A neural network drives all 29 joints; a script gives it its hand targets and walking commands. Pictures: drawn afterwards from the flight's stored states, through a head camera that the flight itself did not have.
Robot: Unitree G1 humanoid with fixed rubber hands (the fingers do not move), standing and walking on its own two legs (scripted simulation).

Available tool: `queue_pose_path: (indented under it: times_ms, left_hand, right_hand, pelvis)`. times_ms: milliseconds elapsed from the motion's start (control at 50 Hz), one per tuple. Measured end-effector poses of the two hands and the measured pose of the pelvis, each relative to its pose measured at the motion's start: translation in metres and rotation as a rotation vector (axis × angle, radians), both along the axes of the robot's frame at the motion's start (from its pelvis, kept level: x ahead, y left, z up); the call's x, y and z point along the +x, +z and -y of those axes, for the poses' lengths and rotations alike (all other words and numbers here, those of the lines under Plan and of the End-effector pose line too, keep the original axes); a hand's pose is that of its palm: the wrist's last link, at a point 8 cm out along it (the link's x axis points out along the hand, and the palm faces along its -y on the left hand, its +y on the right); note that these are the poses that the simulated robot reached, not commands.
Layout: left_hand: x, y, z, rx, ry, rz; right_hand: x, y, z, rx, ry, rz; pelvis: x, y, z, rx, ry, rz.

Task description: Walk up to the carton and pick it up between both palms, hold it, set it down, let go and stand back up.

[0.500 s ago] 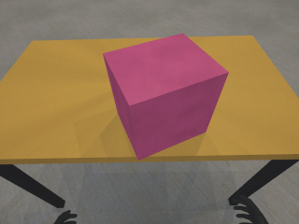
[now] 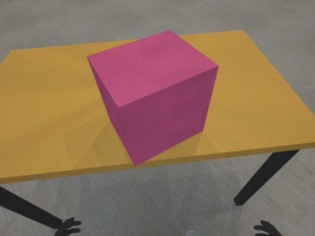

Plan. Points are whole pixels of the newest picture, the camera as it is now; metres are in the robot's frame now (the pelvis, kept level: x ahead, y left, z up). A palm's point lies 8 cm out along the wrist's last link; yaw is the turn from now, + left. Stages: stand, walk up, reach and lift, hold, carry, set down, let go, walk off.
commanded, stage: walk up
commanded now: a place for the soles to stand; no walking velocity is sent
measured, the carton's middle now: (152, 98) +0.44 +0.03 +0.11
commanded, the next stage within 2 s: reach and lift in 1.40 s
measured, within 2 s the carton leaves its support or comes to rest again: neither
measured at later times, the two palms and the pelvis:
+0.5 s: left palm out of the picture +0.13 +0.27 -0.07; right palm out of the picture +0.09 -0.27 -0.10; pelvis -0.01 +0.01 +0.00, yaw -2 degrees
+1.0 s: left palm out of the picture +0.12 +0.26 -0.08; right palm out of the picture +0.04 -0.25 -0.09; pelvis -0.02 +0.02 +0.01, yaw -5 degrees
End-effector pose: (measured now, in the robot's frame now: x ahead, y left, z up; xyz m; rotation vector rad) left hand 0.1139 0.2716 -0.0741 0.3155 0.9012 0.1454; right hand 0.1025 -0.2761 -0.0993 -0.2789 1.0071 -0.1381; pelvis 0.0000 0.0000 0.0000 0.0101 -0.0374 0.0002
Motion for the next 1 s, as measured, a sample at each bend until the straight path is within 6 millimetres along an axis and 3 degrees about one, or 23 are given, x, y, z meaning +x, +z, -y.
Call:
queue_pose_path:
  times_ms: [240, 440, 660, 860, 1000]
  left_hand:
    - [0.001, -0.005, -0.007, -0.008, -0.023, -0.03]
    - [0.012, -0.003, 0.004, -0.008, -0.043, -0.005]
    - [0.012, -0.004, -0.018, 0.016, -0.053, -0.009]
    - [0.01, -0.003, 0.005, -0.044, -0.09, -0.004]
    - [0.006, -0.003, 0.01, -0.054, -0.093, -0.01]
  right_hand:
    - [-0.02, 0.006, -0.008, -0.015, -0.023, -0.004]
    - [-0.015, 0.002, -0.002, -0.003, -0.039, -0.005]
    - [-0.036, 0.009, -0.011, -0.03, -0.05, 0.004]
    - [-0.05, 0.009, -0.022, 0.019, -0.081, 0.015]
    - [-0.066, 0.008, -0.021, 0.023, -0.096, -0.005]
  pelvis:
    - [-0.001, 0.003, -0.01, 0.0, -0.039, -0.001]
    - [-0.001, 0.001, -0.006, -0.002, -0.035, 0.0]
    - [-0.016, 0.002, -0.021, -0.001, -0.07, 0.002]
    - [-0.023, 0.007, -0.02, -0.002, -0.091, 0.005]
    - [-0.025, 0.01, -0.018, 0.001, -0.095, 0.003]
